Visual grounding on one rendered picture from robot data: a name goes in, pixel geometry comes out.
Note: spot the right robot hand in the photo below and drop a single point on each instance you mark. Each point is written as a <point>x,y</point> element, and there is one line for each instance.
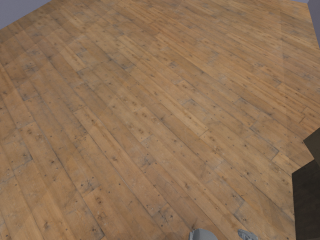
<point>245,235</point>

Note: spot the cupboard door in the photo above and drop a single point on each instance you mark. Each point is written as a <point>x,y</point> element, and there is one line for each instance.
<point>312,142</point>

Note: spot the robot right thigh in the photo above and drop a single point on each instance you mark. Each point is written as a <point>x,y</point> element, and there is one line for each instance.
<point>201,234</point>

